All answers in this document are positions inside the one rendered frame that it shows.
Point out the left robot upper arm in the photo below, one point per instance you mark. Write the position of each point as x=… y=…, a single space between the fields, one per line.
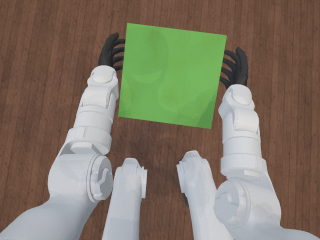
x=77 y=183

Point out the right robot hand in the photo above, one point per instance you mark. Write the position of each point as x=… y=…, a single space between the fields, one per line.
x=239 y=74

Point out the robot left thigh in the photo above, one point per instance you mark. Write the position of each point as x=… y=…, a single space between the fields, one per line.
x=123 y=217

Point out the right robot upper arm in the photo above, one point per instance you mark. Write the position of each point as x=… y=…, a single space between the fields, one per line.
x=252 y=212

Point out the robot right shin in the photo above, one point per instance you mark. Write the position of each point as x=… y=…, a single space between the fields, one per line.
x=195 y=153

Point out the left robot hand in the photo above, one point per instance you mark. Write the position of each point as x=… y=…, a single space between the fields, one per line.
x=108 y=51

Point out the carton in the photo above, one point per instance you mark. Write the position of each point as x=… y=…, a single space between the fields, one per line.
x=170 y=75

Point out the robot left forearm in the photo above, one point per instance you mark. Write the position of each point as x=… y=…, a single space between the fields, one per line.
x=92 y=127

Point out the robot right forearm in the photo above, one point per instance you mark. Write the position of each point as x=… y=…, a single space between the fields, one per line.
x=242 y=156

